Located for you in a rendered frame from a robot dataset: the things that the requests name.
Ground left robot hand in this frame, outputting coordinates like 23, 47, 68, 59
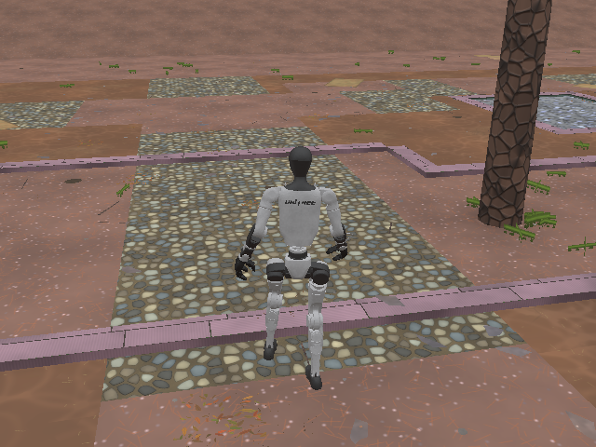
235, 257, 255, 280

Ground right robot hand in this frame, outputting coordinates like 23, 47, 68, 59
326, 245, 348, 261

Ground robot left thigh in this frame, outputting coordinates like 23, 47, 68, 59
266, 258, 285, 309

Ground right robot upper arm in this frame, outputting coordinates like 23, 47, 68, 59
318, 187, 344, 237

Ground left robot forearm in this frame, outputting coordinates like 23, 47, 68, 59
238, 223, 261, 262

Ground right robot forearm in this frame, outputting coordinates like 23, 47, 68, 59
333, 223, 347, 251

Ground left robot upper arm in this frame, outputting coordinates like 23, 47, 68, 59
252, 186, 281, 238

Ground left robot foot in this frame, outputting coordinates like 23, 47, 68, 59
264, 339, 278, 360

